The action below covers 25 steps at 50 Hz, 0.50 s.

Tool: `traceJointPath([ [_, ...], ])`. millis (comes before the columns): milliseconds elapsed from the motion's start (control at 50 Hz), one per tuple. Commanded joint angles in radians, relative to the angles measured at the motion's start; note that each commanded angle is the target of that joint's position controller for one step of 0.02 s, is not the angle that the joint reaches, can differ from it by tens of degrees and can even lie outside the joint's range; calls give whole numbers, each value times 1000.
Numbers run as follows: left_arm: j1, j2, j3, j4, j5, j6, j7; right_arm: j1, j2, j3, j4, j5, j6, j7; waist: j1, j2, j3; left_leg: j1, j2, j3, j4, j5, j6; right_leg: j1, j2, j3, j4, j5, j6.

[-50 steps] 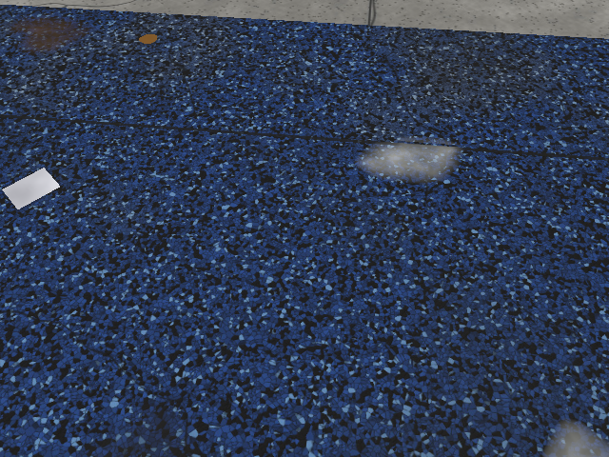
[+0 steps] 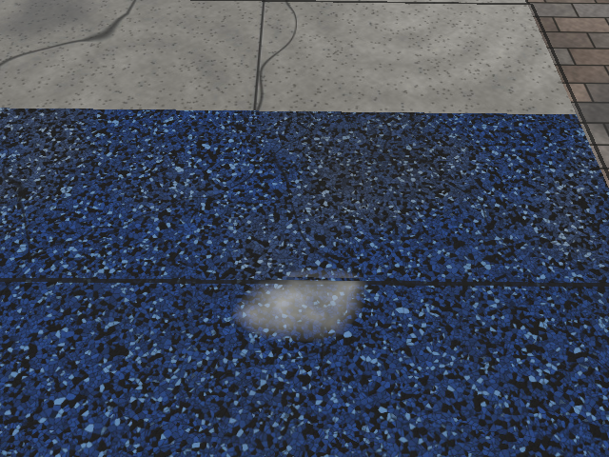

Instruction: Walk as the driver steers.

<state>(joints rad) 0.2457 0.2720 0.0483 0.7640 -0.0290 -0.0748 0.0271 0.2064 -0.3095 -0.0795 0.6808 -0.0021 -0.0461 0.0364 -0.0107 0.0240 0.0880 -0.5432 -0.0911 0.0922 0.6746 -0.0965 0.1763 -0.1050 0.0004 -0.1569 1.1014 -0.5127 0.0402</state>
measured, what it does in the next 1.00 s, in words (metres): walks ahead, turning left: right foot, then left foot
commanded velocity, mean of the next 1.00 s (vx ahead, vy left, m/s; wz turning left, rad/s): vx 0.07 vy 0.00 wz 0.38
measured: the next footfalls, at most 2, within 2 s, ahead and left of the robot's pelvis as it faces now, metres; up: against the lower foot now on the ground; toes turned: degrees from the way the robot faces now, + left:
right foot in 0.48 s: +0.31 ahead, -0.15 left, +0.00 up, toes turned +29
left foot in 0.82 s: +0.14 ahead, +0.05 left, +0.00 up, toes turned +22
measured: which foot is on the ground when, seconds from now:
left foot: down 0.00-0.48, up 0.50-0.80, down 0.82-1.00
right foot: up 0.00-0.46, down 0.48-0.96, up 0.98-1.00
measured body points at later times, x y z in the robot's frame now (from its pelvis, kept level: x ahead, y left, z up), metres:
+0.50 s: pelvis +0.17 -0.07 +0.03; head +0.18 -0.07 +0.48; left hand +0.22 +0.25 -0.05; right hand +0.45 -0.24 -0.04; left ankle +0.14 +0.02 -0.70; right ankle +0.27 -0.17 -0.70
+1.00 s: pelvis +0.19 -0.08 +0.03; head +0.19 -0.06 +0.48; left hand +0.20 +0.21 -0.08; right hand +0.40 -0.27 -0.07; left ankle +0.11 +0.03 -0.70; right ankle +0.26 -0.17 -0.69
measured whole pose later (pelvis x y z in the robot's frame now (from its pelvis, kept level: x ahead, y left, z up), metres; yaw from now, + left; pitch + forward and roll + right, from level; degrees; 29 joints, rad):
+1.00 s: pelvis +0.19 -0.08 +0.03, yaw +23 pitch +0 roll +1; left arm 0.21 0.26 0.04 0.72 -0.02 0.00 -0.01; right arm 0.26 -0.23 -0.05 0.67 -0.01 0.01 -0.04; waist 0.02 -0.03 0.01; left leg -0.23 0.00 -0.02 0.60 -0.37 -0.01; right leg -0.38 0.03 0.06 0.69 -0.33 -0.02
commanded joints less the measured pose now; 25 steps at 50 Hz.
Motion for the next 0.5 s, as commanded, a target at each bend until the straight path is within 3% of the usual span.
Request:
traceJointPath([
  [20,106,127,-4,-163,26,-46,-39,132,-229,-55,-113,-44,-14,1,3,153,-443,740,393,-875,-309,500,321,-542,114,355,593,-97,-5],
  [40,-2,174,13,-187,21,-40,-34,68,-200,-52,-137,-3,-18,7,26,-20,-276,600,343,-836,-376,190,274,-596,85,341,469,-34,-22],
  [60,-56,168,19,-190,32,-23,-18,17,-161,-42,-147,30,-17,4,54,-144,-227,488,303,-809,-407,-9,212,-576,39,342,365,34,-21],
  [80,-82,162,21,-196,36,-7,-8,-8,-153,-40,-157,36,-15,-1,67,-141,-179,374,266,-764,-409,61,187,-529,30,342,292,51,-11],
  [100,-97,166,27,-199,37,9,-4,-26,-148,-41,-163,26,-9,-11,76,-114,-156,310,226,-692,-403,152,163,-489,17,347,213,63,3],
  [160,-148,87,13,-203,51,24,4,0,-149,-48,-151,22,20,-53,48,-75,-187,271,135,-533,-317,474,115,-449,41,306,-2,131,47],
  [200,-180,65,10,-205,38,35,9,22,-163,-54,-149,29,48,-79,30,-35,-255,334,121,-536,-280,466,77,-462,67,311,-97,213,68],
  [260,-212,74,16,-189,27,45,10,-7,-140,-46,-171,32,81,-100,6,46,-267,356,104,-531,-260,252,13,-466,63,312,-201,322,71],
  [320,-264,76,18,-193,34,39,4,1,-109,-30,-176,12,90,-96,-34,109,-230,349,114,-559,-249,150,10,-445,44,302,-271,344,63],
  [380,-280,93,21,-195,37,21,-8,-5,-99,-18,-185,-1,89,-84,-51,131,-209,376,152,-613,-204,225,25,-409,30,292,-350,294,32],
  [440,-211,103,32,-172,32,4,-25,-47,-90,-7,-194,9,87,-70,-10,131,-189,343,140,-640,-167,228,6,-242,26,264,-561,346,-13],
  [460,-185,101,35,-163,36,-1,-28,-46,-78,-2,-190,14,85,-67,9,104,-173,308,109,-626,-149,133,-27,-148,7,265,-695,497,-33],
  [480,-189,133,37,-174,54,0,-26,13,-34,11,-180,1,79,-62,-20,-27,-204,247,39,-554,-29,-165,-87,-30,-132,402,-718,681,-84],
  [500,-192,181,44,-192,72,14,-21,105,-52,6,-162,0,73,-61,-62,-241,-182,122,-106,-411,171,-572,-167,28,-304,568,-703,968,-227],
])
Keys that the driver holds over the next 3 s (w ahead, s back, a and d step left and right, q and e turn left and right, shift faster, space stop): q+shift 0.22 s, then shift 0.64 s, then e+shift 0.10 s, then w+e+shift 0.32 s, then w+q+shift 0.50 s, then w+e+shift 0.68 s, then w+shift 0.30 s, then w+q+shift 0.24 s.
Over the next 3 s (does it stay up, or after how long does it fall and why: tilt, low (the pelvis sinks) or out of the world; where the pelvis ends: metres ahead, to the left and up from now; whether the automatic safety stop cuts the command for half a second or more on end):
stays up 1.86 0.00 0.03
